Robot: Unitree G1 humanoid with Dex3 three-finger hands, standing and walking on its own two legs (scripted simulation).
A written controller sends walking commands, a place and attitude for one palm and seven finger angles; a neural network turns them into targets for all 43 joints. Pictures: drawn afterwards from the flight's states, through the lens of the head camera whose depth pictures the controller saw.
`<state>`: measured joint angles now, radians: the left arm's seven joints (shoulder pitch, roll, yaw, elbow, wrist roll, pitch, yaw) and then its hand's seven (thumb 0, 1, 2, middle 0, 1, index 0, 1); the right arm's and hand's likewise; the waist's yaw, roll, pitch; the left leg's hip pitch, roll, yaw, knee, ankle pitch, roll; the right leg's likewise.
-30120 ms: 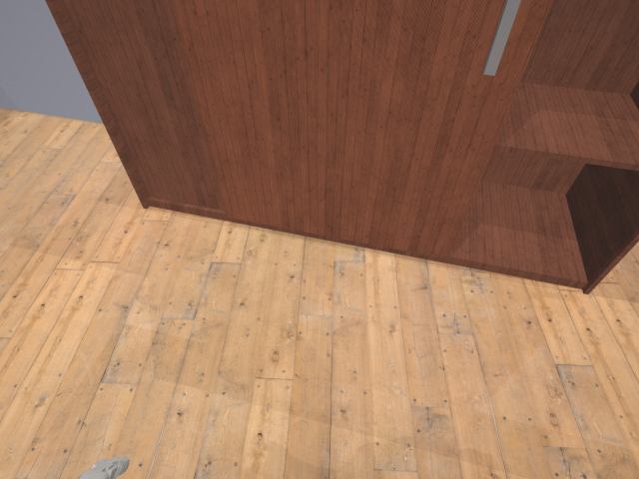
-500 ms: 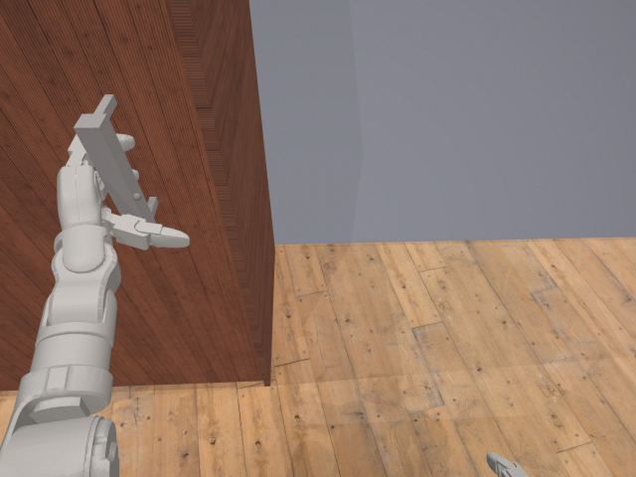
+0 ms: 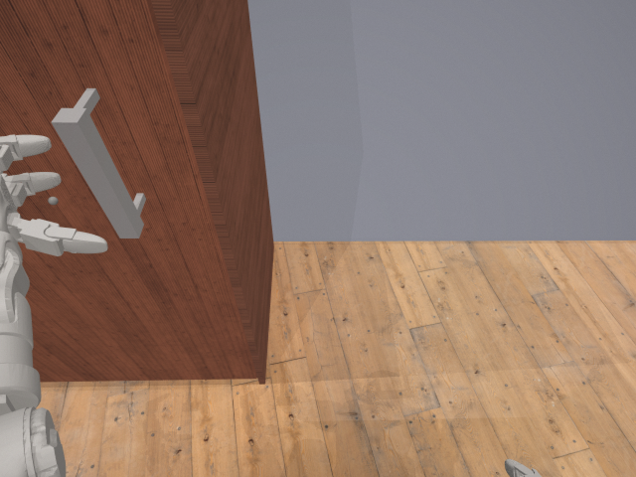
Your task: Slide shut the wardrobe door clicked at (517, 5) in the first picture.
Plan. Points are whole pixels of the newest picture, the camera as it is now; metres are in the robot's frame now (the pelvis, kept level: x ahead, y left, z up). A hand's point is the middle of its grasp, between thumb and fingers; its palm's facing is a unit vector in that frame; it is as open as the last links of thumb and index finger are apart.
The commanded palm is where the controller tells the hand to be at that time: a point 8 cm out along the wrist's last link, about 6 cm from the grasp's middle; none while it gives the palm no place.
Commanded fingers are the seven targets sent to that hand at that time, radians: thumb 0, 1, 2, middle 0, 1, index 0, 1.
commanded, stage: slip the hand off the handle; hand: left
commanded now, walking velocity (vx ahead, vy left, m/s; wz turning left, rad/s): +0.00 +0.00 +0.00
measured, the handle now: (111, 168) +0.44 +0.29 +0.15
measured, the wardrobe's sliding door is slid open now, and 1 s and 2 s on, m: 0.00 0.00 0.00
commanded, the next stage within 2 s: draw the hand back to the body in 0.80 s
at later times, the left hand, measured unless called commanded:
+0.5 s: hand (28, 239) +0.32 +0.34 +0.14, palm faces +0.43 -0.87 -0.22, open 14.6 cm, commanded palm +0.27 +0.37 +0.16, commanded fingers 0.00 -0.55 0.20 -0.25 -1.15 -0.25 -1.15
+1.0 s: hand (9, 286) +0.26 +0.32 +0.15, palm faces +0.37 -0.92 -0.11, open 14.6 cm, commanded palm +0.22 +0.36 +0.16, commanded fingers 0.00 -0.55 0.20 -0.25 -1.15 -0.25 -1.15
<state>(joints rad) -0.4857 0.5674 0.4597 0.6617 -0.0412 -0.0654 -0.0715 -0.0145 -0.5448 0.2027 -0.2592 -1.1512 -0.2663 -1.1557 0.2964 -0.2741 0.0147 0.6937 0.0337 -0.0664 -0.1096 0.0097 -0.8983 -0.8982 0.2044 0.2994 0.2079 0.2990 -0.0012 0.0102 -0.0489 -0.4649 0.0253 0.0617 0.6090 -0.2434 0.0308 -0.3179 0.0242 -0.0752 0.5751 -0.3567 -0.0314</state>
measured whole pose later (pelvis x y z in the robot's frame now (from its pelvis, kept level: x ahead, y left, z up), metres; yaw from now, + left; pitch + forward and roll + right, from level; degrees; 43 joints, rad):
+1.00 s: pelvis -0.01 +0.00 +0.00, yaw +2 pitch +0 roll -1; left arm -0.09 0.43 0.44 0.18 -0.25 0.05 -0.18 -0.02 -0.55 0.20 -0.25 -1.15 -0.26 -1.15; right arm 0.20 -0.24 0.07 0.68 0.06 -0.17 -0.15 0.01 -0.90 -0.90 0.21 0.30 0.21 0.30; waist 0.07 0.04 -0.05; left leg -0.36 0.01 0.04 0.57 -0.21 0.04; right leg -0.20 0.01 -0.10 0.53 -0.34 -0.03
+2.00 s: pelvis +0.01 +0.02 +0.02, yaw -1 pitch -3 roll +0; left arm 0.40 0.35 0.34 -0.33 -0.08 -0.06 0.10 0.00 0.37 0.65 -0.23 -0.61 -0.23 -0.61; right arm 0.20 -0.22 0.03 0.65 0.00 -0.11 -0.06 0.01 -0.90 -0.90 0.20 0.30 0.21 0.30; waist 0.07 0.04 0.00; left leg -0.16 -0.01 0.10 0.41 -0.20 0.05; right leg -0.02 -0.01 -0.03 0.36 -0.28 0.00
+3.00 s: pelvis -0.02 +0.03 +0.01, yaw -4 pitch +1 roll -2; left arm 0.53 0.44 0.38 -0.47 -0.07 -0.15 0.11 0.01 0.89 0.90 -0.21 -0.30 -0.21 -0.30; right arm 0.17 -0.24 -0.01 0.52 0.02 0.03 -0.09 0.01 -0.90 -0.90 0.20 0.30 0.21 0.30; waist 0.01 0.01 0.01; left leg -0.31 0.03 0.14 0.48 -0.18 0.06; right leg -0.19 0.02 0.01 0.44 -0.25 0.01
